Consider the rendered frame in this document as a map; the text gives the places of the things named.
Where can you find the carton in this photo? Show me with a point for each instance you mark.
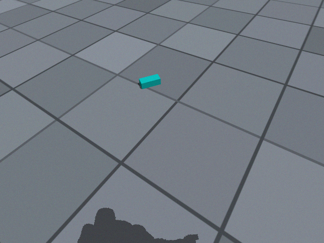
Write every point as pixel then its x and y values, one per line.
pixel 149 81

